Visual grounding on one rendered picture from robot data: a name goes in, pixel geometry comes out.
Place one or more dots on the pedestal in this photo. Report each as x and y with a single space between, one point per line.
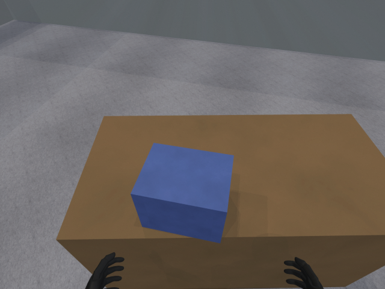
310 186

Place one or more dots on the robot left hand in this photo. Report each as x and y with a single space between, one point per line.
98 279

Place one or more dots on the robot right hand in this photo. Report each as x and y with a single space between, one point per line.
310 280

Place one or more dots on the carton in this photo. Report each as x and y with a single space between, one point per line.
184 191

